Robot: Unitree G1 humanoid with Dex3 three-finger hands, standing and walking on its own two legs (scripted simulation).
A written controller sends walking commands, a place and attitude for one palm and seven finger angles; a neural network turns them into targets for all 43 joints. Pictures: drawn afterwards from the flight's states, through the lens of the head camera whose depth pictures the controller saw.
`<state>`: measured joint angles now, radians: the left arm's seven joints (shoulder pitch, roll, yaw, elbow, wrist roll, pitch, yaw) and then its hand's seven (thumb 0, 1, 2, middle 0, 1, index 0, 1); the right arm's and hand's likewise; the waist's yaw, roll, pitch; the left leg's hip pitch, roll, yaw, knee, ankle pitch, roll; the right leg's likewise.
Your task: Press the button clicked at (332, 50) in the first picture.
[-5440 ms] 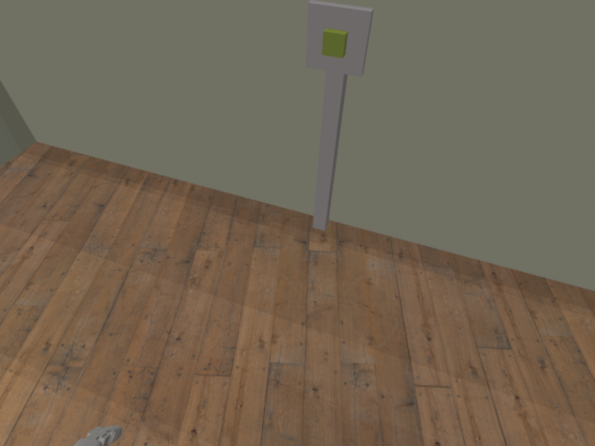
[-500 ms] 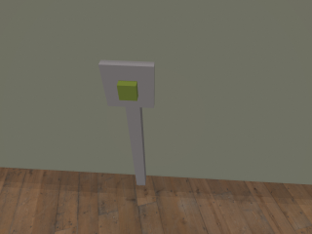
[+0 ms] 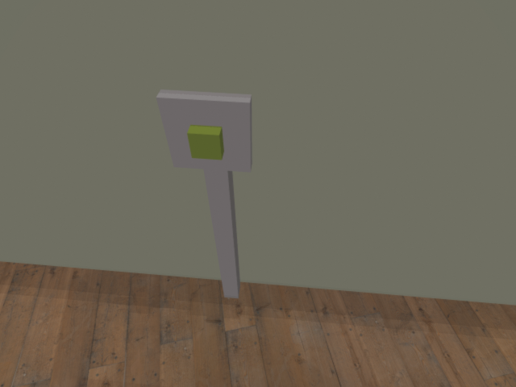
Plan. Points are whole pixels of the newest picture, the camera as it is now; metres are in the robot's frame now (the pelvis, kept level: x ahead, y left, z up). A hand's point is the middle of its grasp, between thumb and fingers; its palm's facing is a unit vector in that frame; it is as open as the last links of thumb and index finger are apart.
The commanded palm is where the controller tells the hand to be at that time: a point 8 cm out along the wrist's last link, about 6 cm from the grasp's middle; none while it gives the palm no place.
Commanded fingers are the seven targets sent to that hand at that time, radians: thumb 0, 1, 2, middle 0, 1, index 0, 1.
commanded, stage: come to a stop and stand still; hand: left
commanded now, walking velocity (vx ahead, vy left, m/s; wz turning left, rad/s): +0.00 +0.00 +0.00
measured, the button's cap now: (206, 141) +0.56 +0.14 +0.07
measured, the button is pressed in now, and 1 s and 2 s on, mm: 0 0 0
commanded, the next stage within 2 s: look again from close up in 0.64 s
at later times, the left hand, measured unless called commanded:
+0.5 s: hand out of the picture +0.00 +0.14 -0.17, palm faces +0.05 -0.98 -0.18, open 7.3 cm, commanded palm none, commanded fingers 0.00 0.90 0.90 -0.20 -0.30 -0.20 -0.30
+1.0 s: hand out of the picture +0.02 +0.17 -0.19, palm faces +0.04 -0.98 -0.18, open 7.4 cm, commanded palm none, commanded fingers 0.00 0.90 0.90 -0.20 -0.30 -0.20 -0.30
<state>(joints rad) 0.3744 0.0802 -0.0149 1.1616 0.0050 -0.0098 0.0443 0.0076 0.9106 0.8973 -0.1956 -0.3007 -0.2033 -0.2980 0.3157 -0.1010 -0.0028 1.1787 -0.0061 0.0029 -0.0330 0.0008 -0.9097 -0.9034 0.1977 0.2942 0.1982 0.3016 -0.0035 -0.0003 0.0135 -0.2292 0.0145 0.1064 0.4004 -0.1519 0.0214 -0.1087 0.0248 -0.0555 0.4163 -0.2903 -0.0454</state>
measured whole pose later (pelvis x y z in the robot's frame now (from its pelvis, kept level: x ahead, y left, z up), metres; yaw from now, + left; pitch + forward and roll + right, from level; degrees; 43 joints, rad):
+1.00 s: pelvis +0.02 +0.00 -0.01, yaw +0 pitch -2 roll -1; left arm 0.34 0.15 -0.01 1.05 0.02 -0.01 0.06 0.01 0.91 0.90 -0.20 -0.30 -0.21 -0.30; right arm 0.26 -0.16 0.00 1.04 -0.01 -0.01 -0.04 0.00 -0.92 -0.90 0.20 0.29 0.20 0.30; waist 0.00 -0.02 0.00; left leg -0.26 -0.01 0.05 0.58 -0.29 0.05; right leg -0.11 0.04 -0.06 0.52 -0.38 -0.05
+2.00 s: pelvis +0.03 +0.02 +0.00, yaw -2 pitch +1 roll -1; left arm 0.36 0.15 0.03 1.05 0.04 0.02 -0.02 0.01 0.91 0.90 -0.20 -0.30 -0.20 -0.30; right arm 0.37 -0.09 -0.01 1.08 -0.03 -0.06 -0.04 0.00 -0.91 -0.90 0.20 0.29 0.20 0.30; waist 0.00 -0.07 -0.01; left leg -0.22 0.04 0.15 0.46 -0.26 0.05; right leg -0.53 -0.05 -0.04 1.08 -0.30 -0.01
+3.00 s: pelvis +0.02 +0.00 +0.00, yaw -1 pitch +0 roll +0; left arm 0.35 0.12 -0.01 1.10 0.02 0.00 0.03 0.01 0.91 0.90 -0.19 -0.30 -0.20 -0.30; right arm 0.27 -0.17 -0.01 1.08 -0.01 0.01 -0.03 0.00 -0.94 -0.90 0.20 0.29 0.20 0.30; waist 0.00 0.02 0.01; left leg -0.25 -0.05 0.15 0.40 -0.16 0.09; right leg -0.14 -0.03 -0.04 0.46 -0.31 0.01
